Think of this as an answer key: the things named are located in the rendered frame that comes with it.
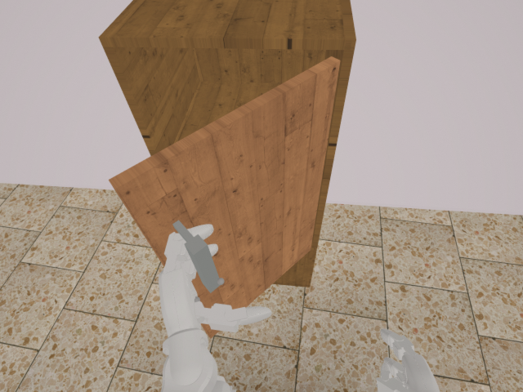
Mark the handle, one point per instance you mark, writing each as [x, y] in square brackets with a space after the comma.
[200, 256]

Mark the left robot forearm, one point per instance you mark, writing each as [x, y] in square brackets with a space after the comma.
[189, 367]

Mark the robot left hand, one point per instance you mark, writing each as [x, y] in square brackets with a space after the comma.
[177, 292]

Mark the robot right hand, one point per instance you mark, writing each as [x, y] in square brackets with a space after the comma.
[414, 375]

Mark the cupboard door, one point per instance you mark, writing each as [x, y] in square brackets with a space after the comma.
[253, 174]

